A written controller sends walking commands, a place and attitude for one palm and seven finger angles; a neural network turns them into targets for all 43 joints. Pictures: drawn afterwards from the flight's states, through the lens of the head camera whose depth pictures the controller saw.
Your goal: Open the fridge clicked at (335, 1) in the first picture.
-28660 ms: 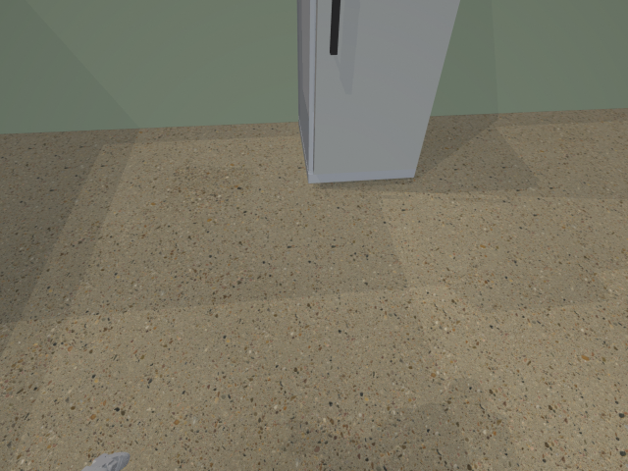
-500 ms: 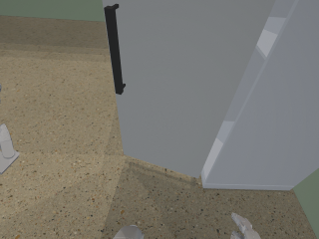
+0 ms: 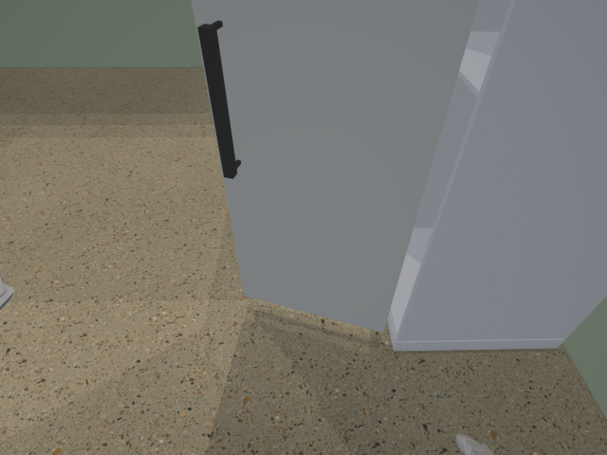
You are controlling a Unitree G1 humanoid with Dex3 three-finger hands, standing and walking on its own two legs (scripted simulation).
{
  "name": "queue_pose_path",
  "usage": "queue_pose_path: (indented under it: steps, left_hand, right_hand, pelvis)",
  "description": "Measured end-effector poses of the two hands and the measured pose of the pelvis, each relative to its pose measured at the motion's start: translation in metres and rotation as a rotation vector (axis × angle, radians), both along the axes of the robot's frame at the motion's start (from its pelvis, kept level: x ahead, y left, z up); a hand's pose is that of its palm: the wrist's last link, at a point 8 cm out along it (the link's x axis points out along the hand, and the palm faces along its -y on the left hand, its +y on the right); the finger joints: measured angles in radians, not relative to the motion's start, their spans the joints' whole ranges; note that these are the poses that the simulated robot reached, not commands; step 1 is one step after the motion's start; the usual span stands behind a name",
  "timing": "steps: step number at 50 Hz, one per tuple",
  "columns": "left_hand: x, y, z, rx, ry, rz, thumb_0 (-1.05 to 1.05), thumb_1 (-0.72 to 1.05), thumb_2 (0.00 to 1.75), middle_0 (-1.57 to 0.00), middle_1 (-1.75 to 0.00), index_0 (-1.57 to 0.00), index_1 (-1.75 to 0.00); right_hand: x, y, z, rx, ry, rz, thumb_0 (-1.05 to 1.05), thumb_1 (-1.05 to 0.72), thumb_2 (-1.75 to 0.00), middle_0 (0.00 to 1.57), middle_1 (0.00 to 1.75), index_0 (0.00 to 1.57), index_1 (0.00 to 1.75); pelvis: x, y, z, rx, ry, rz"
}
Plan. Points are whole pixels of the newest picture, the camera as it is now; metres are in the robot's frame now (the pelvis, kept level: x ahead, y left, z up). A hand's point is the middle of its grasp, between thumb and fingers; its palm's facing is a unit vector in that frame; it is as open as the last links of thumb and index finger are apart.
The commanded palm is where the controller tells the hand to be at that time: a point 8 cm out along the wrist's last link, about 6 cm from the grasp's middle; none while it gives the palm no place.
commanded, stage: stop stepping back and stand still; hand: left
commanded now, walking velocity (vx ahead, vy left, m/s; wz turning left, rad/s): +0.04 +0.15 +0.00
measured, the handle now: (224, 107) +0.79 +0.23 +0.11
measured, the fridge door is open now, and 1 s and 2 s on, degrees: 72 72 72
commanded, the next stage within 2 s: let the arm hang, fingers relaxed in 0.16 s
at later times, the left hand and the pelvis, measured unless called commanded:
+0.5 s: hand (159, 440) +0.18 +0.22 -0.10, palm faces +0.03 -0.96 -0.28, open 7.4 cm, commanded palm none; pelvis +0.01 +0.02 +0.00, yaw +3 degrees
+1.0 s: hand out of the picture +0.03 +0.24 -0.15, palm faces +0.06 -0.97 -0.22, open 7.3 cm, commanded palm none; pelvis +0.05 +0.05 +0.02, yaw +2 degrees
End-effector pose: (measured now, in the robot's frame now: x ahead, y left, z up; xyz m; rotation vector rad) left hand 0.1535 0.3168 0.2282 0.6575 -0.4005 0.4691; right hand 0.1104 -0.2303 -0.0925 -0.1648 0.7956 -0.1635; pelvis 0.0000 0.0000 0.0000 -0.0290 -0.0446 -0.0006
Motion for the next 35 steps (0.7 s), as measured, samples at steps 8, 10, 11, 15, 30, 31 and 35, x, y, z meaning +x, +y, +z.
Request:
queue_pose_path:
  steps: [8,10,11,15,30,31,35]
  left_hand:
    - [0.004,-0.011,-0.062,-0.276,0.145,-0.014,0.02,0.89,0.90,-0.21,-0.30,-0.21,-0.31]
    - [0.006,-0.016,-0.057,-0.270,0.114,-0.060,0.02,0.89,0.90,-0.21,-0.30,-0.21,-0.31]
    - [0.007,-0.017,-0.052,-0.253,0.085,-0.085,0.02,0.89,0.90,-0.21,-0.30,-0.21,-0.31]
    - [0.026,-0.009,-0.050,-0.178,0.076,-0.129,0.02,0.89,0.90,-0.21,-0.30,-0.21,-0.31]
    - [-0.081,-0.073,-0.353,-0.796,1.442,0.113,0.00,0.95,0.89,-0.21,-0.30,-0.21,-0.30]
    - [-0.092,-0.067,-0.358,-0.813,1.467,0.147,-0.01,0.97,0.89,-0.21,-0.30,-0.21,-0.30]
    - [-0.130,-0.049,-0.363,-0.846,1.592,0.251,-0.01,0.98,0.89,-0.21,-0.30,-0.21,-0.30]
  right_hand:
    - [0.014,-0.005,0.026,-0.058,0.016,0.018,0.01,-0.91,-0.90,0.21,0.30,0.20,0.30]
    - [0.020,-0.007,0.040,-0.111,-0.002,0.034,0.01,-0.91,-0.90,0.21,0.30,0.20,0.30]
    - [0.024,-0.008,0.045,-0.139,-0.016,0.042,0.01,-0.91,-0.90,0.21,0.30,0.20,0.30]
    - [0.040,-0.010,0.048,-0.178,-0.048,0.075,0.01,-0.91,-0.90,0.20,0.30,0.20,0.30]
    - [-0.026,0.024,-0.021,-0.015,0.380,0.067,0.01,-0.91,-0.90,0.20,0.30,0.20,0.30]
    - [-0.036,0.027,-0.022,-0.018,0.427,0.064,0.01,-0.91,-0.90,0.20,0.30,0.20,0.30]
    - [-0.074,0.036,-0.015,-0.031,0.578,0.039,0.01,-0.92,-0.90,0.20,0.30,0.20,0.30]
  pelvis:
    - [0.000,0.001,0.013,0.021,0.008,-0.007]
    - [0.002,0.002,0.014,0.025,0.020,-0.001]
    - [0.004,0.004,0.013,0.022,0.024,0.001]
    - [0.005,0.017,0.007,0.014,0.037,0.023]
    - [0.018,0.026,0.005,-0.015,0.023,0.078]
    - [0.019,0.027,0.006,-0.019,0.027,0.081]
    - [0.026,0.033,0.014,0.001,0.045,0.067]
